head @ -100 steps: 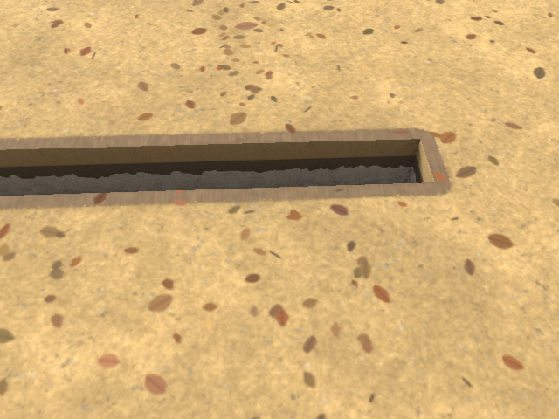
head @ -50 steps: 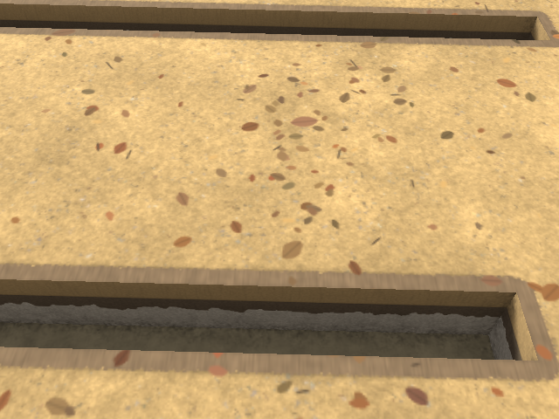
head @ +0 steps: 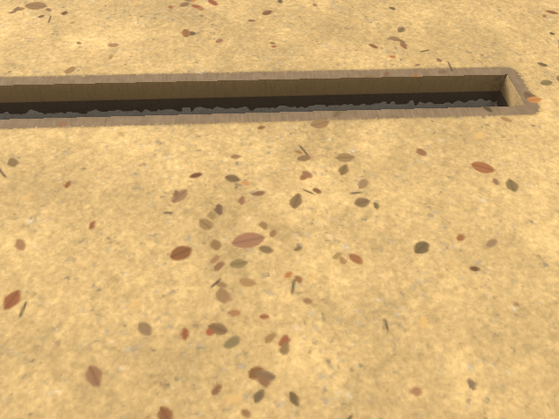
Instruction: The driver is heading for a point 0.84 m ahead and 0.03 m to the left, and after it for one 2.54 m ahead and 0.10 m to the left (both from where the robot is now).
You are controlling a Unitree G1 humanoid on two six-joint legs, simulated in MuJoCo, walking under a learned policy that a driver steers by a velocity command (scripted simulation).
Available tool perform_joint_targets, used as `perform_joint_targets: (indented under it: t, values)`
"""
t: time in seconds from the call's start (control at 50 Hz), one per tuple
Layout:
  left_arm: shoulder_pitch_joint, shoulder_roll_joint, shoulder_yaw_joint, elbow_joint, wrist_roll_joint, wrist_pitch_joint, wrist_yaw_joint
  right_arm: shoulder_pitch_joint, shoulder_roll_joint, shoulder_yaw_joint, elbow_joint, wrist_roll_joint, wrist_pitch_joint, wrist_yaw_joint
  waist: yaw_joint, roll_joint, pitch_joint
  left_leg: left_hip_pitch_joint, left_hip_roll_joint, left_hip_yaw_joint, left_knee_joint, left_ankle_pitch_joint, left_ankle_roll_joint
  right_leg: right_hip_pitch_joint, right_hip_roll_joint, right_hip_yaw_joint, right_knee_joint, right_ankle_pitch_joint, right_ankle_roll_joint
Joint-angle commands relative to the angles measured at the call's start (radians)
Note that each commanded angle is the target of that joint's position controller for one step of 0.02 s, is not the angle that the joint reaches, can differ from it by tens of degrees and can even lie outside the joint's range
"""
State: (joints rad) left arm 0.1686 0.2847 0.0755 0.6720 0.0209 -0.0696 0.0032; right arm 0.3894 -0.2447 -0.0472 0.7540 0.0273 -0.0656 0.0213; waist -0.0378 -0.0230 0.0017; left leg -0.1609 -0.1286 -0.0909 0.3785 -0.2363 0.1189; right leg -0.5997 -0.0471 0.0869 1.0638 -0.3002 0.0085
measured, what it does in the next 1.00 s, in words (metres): walks ahead: right foot, then left foot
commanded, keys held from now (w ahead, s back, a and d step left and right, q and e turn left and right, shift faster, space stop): w+q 0.28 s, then w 0.52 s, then w+e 0.20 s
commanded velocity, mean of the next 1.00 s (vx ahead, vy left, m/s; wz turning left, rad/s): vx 0.50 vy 0.00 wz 0.24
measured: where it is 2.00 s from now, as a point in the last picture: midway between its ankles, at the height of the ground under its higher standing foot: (242, 206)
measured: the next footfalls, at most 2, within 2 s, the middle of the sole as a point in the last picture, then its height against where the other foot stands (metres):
right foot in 0.34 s outside the picture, level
left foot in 0.82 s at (206, 365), level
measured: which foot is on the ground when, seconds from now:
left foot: down 0.00-0.36, up 0.38-0.80, down 0.82-1.00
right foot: up 0.00-0.32, down 0.34-0.84, up 0.86-1.00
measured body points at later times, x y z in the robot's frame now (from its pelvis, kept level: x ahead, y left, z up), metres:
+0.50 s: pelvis +0.34 -0.06 -0.01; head +0.38 -0.05 +0.44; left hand +0.38 +0.21 -0.13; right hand +0.49 -0.31 -0.13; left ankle +0.21 +0.04 -0.63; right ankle +0.44 -0.17 -0.74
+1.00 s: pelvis +0.59 +0.06 +0.00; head +0.60 +0.09 +0.45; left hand +0.61 +0.36 -0.13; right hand +0.77 -0.18 -0.09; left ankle +0.59 +0.15 -0.74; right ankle +0.60 -0.10 -0.66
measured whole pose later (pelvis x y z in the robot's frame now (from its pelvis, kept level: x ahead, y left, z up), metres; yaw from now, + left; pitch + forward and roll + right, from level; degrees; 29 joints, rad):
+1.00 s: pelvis +0.59 +0.06 +0.00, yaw +14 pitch +0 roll +0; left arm 0.25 0.33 0.04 0.89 -0.04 -0.06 -0.01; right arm 0.23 -0.28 -0.03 0.79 -0.02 -0.10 0.03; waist -0.02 -0.05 0.03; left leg -0.21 -0.01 0.10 0.37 -0.16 0.05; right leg -0.47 -0.05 0.05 1.11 -0.29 -0.04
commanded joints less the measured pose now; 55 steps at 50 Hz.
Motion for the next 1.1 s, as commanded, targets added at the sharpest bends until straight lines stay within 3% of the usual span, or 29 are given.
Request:
perform_joint_targets:
  t: [0.02, 0.04, 0.06, 0.12, 0.16, 0.18, 0.2, 0.24, 0.28, 0.32, 0.34, 0.36, 0.38, 0.42, 0.44, 0.46, 0.48, 0.52, 0.56, 0.6, 0.66, 0.74, 0.78, 0.82, 0.84, 0.86, 0.9, 0.98, 1.1]
  values:
    - [0.009, 0.04, 0.009, -0.042, 0.022, -0.019, -0.015, -0.02, -0.192, -0.059, -0.091, -0.037, 0.001, -0.034, 0.019, 0.046, -0.116, 0.038, 0.25, -0.198, -0.019, 0.74, 0.181, 0.002, 0.023, -0.064, 0.033, 0.249, 0.022]
    - [-0.045, 0.055, 0.007, -0.04, -0.009, -0.028, -0.02, 0.017, -0.202, -0.059, -0.083, -0.012, -0.001, -0.041, 0.013, 0.053, -0.1, 0.095, 0.275, -0.251, -0.034, 0.571, 0.174, -0.103, 0.006, -0.045, 0.021, 0.236, 0.021]
    - [-0.252, 0.107, 0.025, -0.101, -0.059, -0.041, -0.02, 0.224, -0.188, -0.053, -0.007, 0.013, -0.024, -0.058, -0.078, 0.076, -0.014, 0.346, 0.319, -0.361, -0.055, 0.32, 0.151, -0.424, -0.013, 0.04, -0.007, 0.157, 0.008]
    - [-0.405, 0.1, 0.011, -0.153, -0.052, -0.053, -0.029, 0.348, -0.144, -0.038, 0.056, 0.017, -0.025, -0.071, -0.106, 0.135, 0.111, 0.489, 0.356, -0.466, -0.095, 0.089, 0.148, -0.69, -0.015, 0.064, -0.158, 0.129, 0.0]
    - [-0.423, 0.069, -0.003, -0.163, -0.049, -0.055, -0.03, 0.289, -0.153, -0.033, 0.052, 0.024, -0.006, -0.07, -0.083, 0.151, 0.122, 0.342, 0.314, -0.428, -0.157, 0.122, 0.133, -0.532, 0.029, 0.018, -0.297, 0.23, 0.025]
    - [-0.416, -0.002, -0.039, -0.162, -0.031, -0.057, -0.039, 0.123, -0.12, -0.021, -0.006, 0.03, 0.015, -0.073, -0.051, 0.101, 0.158, 0.025, 0.234, -0.279, -0.207, 0.188, 0.106, -0.217, 0.063, -0.075, -0.456, 0.394, 0.041]
    - [-0.411, -0.064, -0.05, -0.153, -0.017, -0.07, -0.063, 0.12, -0.139, -0.024, -0.015, 0.022, 0.01, -0.075, -0.071, 0.109, 0.118, -0.186, 0.222, -0.248, -0.25, 0.179, 0.081, 0.08, 0.097, -0.113, -0.429, 0.548, 0.028]
    - [-0.423, -0.023, -0.035, -0.164, -0.005, -0.081, -0.066, 0.087, -0.185, -0.042, 0.01, 0.02, -0.014, -0.08, -0.017, 0.14, 0.104, -0.297, 0.224, -0.218, -0.258, 0.162, 0.02, 0.323, 0.101, -0.062, -0.45, 0.629, 0.008]
    - [-0.375, 0.051, -0.016, -0.151, -0.035, -0.074, -0.052, 0.051, -0.192, -0.049, 0.008, 0.042, -0.016, -0.081, 0.025, 0.194, 0.082, -0.114, 0.252, -0.236, -0.185, 0.28, -0.008, 0.329, 0.069, -0.014, -0.534, 0.464, -0.009]
    - [-0.155, 0.125, 0.02, -0.088, -0.03, -0.074, -0.029, 0.097, -0.186, -0.05, 0.029, 0.001, 0.016, -0.07, 0.118, 0.235, -0.083, 0.094, 0.229, -0.225, 0.137, 0.678, -0.042, 0.446, 0.079, -0.061, -0.586, 0.258, -0.064]
    - [0.085, 0.172, 0.031, -0.039, -0.039, -0.063, -0.016, 0.086, -0.176, -0.047, -0.003, -0.032, 0.02, -0.059, 0.201, 0.228, -0.226, -0.025, 0.216, -0.253, 0.352, 0.61, -0.04, 0.717, -0.044, 0.025, -0.503, 0.216, -0.117]
    - [0.277, 0.262, 0.059, 0.042, -0.024, -0.052, -0.016, 0.274, -0.003, 0.001, -0.02, -0.003, -0.012, -0.035, 0.116, -0.191, -0.463, -0.465, 0.064, -0.16, 0.752, 0.05, -0.106, 1.254, -0.276, 0.417, -0.494, 0.284, -0.319]
    - [0.351, 0.244, 0.057, 0.091, -0.03, -0.039, -0.034, 0.334, 0.0, 0.027, 0.003, 0.024, -0.022, -0.031, 0.101, -0.373, -0.588, -0.574, 0.046, -0.171, 0.965, -0.322, -0.108, 1.259, -0.376, 0.778, -0.68, 0.04, -0.349]
    - [0.161, 0.063, 0.01, 0.038, 0.024, -0.011, -0.013, 0.032, -0.164, -0.019, 0.014, 0.035, -0.02, -0.021, 0.151, -0.021, -0.279, -0.585, 0.154, -0.097, 0.897, -0.152, -0.074, 0.871, -0.265, 0.488, -0.764, -0.052, -0.274]
    - [0.096, 0.065, 0.008, 0.05, 0.019, -0.008, -0.011, -0.043, -0.143, -0.015, -0.022, 0.014, -0.023, -0.017, 0.109, 0.013, -0.174, -0.541, 0.187, -0.067, 0.846, -0.13, -0.075, 0.69, -0.248, 0.423, -0.804, 0.022, -0.282]
    - [0.131, 0.058, 0.006, 0.087, 0.002, -0.033, -0.002, -0.096, -0.163, -0.034, -0.008, -0.007, -0.011, -0.007, 0.099, -0.067, -0.103, -0.506, 0.201, -0.055, 0.988, -0.178, -0.048, 0.565, -0.247, 0.405, -0.801, 0.169, -0.27]
    - [0.118, 0.009, -0.017, 0.105, 0.007, -0.051, -0.007, -0.058, -0.138, -0.03, -0.016, -0.009, -0.013, 0.005, 0.044, -0.076, -0.105, -0.486, 0.221, -0.062, 1.024, -0.163, -0.023, 0.484, -0.228, 0.348, -0.84, 0.169, -0.25]
    - [0.117, 0.014, -0.017, 0.17, -0.037, -0.043, -0.006, -0.014, -0.03, 0.009, -0.037, 0.005, 0.002, -0.004, -0.033, -0.092, -0.031, -0.616, 0.236, -0.051, 1.065, -0.105, -0.017, 0.41, -0.188, 0.292, -0.871, 0.039, -0.227]
    - [0.042, 0.032, -0.015, 0.145, -0.041, -0.022, -0.004, -0.081, -0.003, 0.043, -0.072, -0.017, 0.003, -0.006, -0.054, -0.061, 0.035, -0.567, 0.24, 0.006, 0.798, 0.034, -0.055, 0.232, -0.115, 0.132, -0.912, 0.071, -0.244]
    - [0.033, 0.081, -0.004, 0.126, -0.026, -0.044, -0.012, -0.168, -0.048, 0.045, -0.086, -0.045, -0.002, -0.006, -0.02, -0.05, -0.006, -0.375, 0.243, 0.031, 0.568, 0.183, -0.081, 0.165, -0.122, 0.067, -0.975, 0.241, -0.254]
    - [0.063, 0.16, 0.015, 0.153, -0.059, -0.06, -0.016, -0.252, -0.095, 0.037, -0.083, -0.032, -0.003, -0.002, 0.031, -0.051, -0.003, -0.323, 0.234, 0.047, 0.334, 0.23, -0.081, 0.327, -0.164, 0.035, -1.01, 0.306, -0.235]
    - [0.204, 0.18, 0.012, 0.216, -0.057, -0.025, -0.021, -0.371, -0.122, 0.024, -0.116, -0.023, 0.003, 0.011, 0.108, -0.026, 0.078, -0.394, 0.216, 0.073, 0.16, 0.215, -0.067, 0.548, -0.208, 0.03, -0.962, 0.274, -0.202]
    - [0.218, 0.194, 0.01, 0.229, -0.056, -0.001, -0.023, -0.35, -0.137, 0.012, -0.108, -0.022, -0.007, 0.015, 0.09, -0.045, 0.058, -0.291, 0.184, 0.105, 0.099, 0.178, -0.053, 0.582, -0.201, 0.012, -0.894, 0.359, -0.179]
    - [0.195, 0.179, -0.006, 0.215, -0.043, 0.012, -0.018, -0.121, -0.201, -0.03, -0.035, -0.026, -0.015, 0.008, -0.023, -0.015, -0.08, 0.053, 0.161, 0.111, 0.053, 0.157, -0.024, 0.516, -0.119, -0.045, -0.608, 0.563, -0.134]
    - [0.18, 0.109, -0.037, 0.179, -0.013, 0.013, -0.018, 0.047, -0.288, -0.056, -0.004, -0.034, -0.013, -0.001, -0.087, 0.14, -0.236, 0.344, 0.355, -0.102, 0.075, 0.163, 0.025, 0.314, -0.052, -0.087, -0.285, 0.299, -0.098]
    - [0.245, 0.015, -0.065, 0.155, -0.015, -0.001, -0.019, 0.059, -0.335, -0.062, -0.003, -0.034, -0.005, 0.002, -0.038, 0.363, -0.306, 0.535, 0.525, -0.486, -0.048, -0.056, 0.137, -0.021, 0.097, -0.095, -0.009, -0.209, -0.052]
    - [0.146, 0.142, -0.026, 0.168, -0.063, -0.015, -0.025, -0.049, -0.185, -0.021, -0.032, -0.036, -0.024, 0.002, -0.041, 0.166, -0.13, 0.322, 0.496, -0.405, -0.123, -0.197, 0.086, -0.136, 0.007, 0.036, 0.177, -0.138, -0.076]
    - [0.113, 0.109, -0.014, 0.173, -0.066, 0.006, -0.011, -0.167, -0.117, -0.003, -0.009, -0.048, -0.054, 0.004, 0.02, 0.135, -0.017, 0.111, 0.393, -0.085, -0.226, 0.078, 0.064, -0.011, -0.077, 0.018, 0.068, 0.045, -0.047]
    - [-0.005, 0.067, -0.018, 0.112, -0.056, 0.029, -0.028, -0.148, -0.172, -0.023, 0.028, -0.049, -0.064, -0.016, 0.009, 0.066, 0.078, 0.109, 0.388, 0.096, -0.275, 0.232, 0.059, -0.118, -0.07, 0.035, -0.17, 0.247, -0.013]
Over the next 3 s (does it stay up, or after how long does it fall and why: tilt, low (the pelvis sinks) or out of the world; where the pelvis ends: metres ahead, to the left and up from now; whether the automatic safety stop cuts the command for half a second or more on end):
stays up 1.33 0.13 0.00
